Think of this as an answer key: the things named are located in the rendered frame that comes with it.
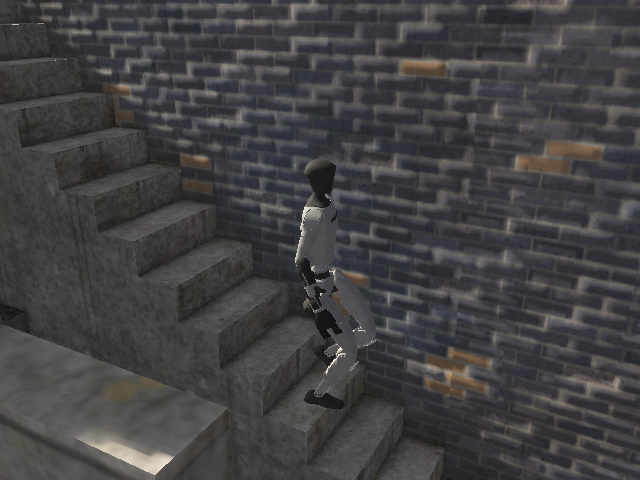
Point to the robot right upper arm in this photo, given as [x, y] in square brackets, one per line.
[311, 224]

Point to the right robot forearm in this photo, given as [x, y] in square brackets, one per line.
[303, 266]

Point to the right robot hand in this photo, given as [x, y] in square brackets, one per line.
[324, 320]

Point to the robot right shin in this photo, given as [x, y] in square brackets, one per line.
[338, 369]

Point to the robot torso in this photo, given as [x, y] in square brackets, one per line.
[324, 246]

